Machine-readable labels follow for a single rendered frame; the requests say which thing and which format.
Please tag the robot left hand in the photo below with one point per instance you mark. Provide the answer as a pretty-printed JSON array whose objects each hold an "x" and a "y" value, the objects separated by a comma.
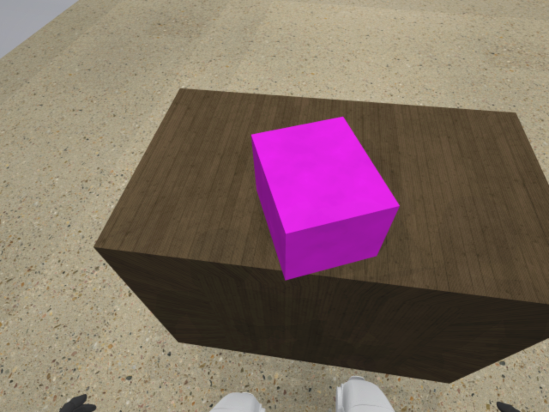
[{"x": 76, "y": 404}]

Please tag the robot thigh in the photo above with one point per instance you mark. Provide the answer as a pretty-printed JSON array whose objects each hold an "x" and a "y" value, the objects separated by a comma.
[
  {"x": 238, "y": 402},
  {"x": 361, "y": 396}
]

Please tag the pedestal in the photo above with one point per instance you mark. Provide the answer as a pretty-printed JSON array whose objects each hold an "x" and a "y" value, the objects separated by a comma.
[{"x": 460, "y": 282}]

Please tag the robot left thigh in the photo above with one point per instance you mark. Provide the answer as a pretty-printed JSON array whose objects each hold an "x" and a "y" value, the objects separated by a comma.
[{"x": 238, "y": 402}]

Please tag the carton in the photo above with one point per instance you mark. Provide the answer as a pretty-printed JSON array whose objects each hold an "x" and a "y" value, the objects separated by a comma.
[{"x": 325, "y": 203}]

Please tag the robot right thigh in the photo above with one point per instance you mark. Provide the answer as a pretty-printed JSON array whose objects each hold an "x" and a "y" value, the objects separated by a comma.
[{"x": 361, "y": 396}]

